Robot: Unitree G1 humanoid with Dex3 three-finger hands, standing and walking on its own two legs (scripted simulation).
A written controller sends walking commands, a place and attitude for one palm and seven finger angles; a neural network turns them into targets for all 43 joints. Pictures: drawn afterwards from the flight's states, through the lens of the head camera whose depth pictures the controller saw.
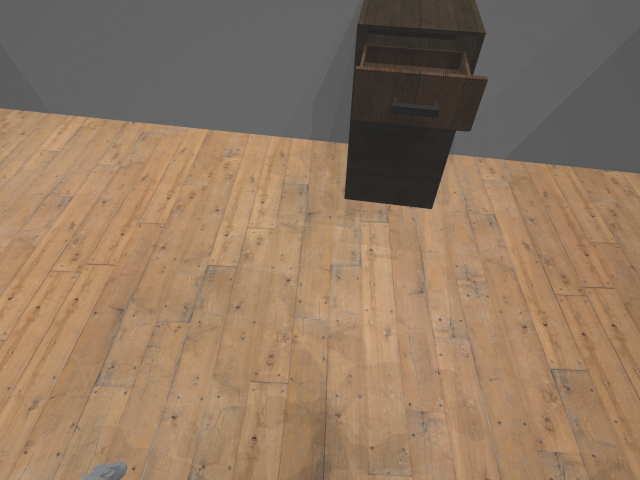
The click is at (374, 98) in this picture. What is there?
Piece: drawer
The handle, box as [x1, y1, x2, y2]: [391, 98, 439, 117]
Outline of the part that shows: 393,99 391,113 437,117 439,108 436,104 436,101 434,101 433,105 431,106 397,103 396,98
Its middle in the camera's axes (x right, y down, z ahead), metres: +0.27 -0.38 +1.11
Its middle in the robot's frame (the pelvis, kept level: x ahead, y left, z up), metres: +1.09 -0.22 -0.09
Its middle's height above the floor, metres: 0.68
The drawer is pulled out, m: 0.30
